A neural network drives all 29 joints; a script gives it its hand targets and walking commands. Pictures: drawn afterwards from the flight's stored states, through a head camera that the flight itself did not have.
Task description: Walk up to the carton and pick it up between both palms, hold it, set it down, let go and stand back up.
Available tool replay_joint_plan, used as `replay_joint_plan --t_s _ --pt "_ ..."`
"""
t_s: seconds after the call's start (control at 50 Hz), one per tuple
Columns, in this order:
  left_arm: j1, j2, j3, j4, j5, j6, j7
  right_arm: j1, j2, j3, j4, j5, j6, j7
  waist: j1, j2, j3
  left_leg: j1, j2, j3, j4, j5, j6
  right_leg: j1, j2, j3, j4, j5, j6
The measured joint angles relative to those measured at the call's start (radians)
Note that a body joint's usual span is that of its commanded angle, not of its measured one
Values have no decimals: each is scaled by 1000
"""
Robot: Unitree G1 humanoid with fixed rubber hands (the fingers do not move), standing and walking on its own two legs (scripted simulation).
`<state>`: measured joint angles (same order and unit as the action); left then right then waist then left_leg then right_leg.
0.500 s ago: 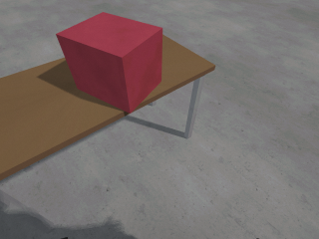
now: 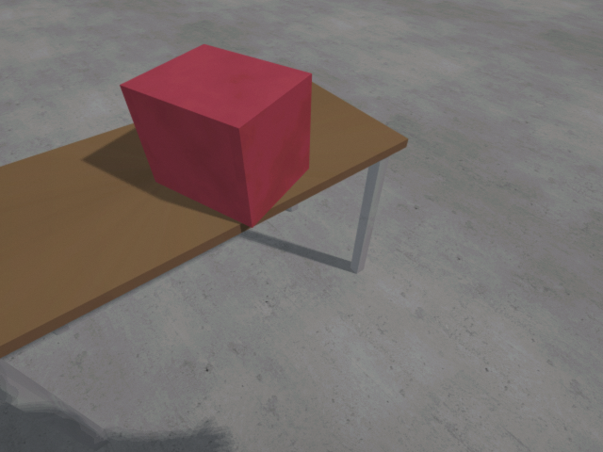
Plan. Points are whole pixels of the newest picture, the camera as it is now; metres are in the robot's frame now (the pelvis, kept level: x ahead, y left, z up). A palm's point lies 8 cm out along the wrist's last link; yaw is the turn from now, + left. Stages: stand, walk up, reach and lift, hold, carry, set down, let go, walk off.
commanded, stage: stand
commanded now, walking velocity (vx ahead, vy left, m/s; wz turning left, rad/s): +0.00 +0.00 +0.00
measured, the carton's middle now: (227, 132) +0.79 +0.19 +0.00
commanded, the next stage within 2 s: walk up in 1.08 s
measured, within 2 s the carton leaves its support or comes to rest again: neither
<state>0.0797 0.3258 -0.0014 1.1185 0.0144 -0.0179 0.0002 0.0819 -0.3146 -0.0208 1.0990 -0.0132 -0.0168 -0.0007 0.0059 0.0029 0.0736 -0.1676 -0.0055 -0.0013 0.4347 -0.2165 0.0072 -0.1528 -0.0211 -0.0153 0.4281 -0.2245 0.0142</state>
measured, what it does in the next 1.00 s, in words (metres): stands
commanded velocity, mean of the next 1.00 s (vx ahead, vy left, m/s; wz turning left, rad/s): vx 0.00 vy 0.00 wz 0.00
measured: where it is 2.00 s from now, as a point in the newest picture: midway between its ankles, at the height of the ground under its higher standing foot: outside the picture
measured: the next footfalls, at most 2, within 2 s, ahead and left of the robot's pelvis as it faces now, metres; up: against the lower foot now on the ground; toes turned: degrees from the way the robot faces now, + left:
right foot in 1.56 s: +0.15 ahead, -0.16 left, +0.00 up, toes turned +9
left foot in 1.94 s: +0.21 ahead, +0.07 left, +0.00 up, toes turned +26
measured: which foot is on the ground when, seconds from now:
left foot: down 0.00-1.00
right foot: down 0.00-1.00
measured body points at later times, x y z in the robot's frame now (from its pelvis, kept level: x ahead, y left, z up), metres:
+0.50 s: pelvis +0.00 +0.01 +0.00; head +0.01 +0.01 +0.45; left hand +0.09 +0.30 -0.13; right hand +0.08 -0.28 -0.13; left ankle +0.01 +0.11 -0.74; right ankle +0.01 -0.13 -0.74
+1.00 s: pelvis +0.01 +0.01 +0.00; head +0.02 +0.02 +0.45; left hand +0.09 +0.30 -0.13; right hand +0.09 -0.28 -0.13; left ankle +0.01 +0.11 -0.74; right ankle +0.01 -0.13 -0.74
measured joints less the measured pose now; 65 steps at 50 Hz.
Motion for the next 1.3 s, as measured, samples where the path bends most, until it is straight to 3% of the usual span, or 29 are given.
replay_joint_plan --t_s 1.3 --pt "9 5 17 4 5 12 -8 17 -7 -15 14 4 3 6 -8 -6 -10 30 -24 6 -57 19 27 29 -24 3 -46 -10 15"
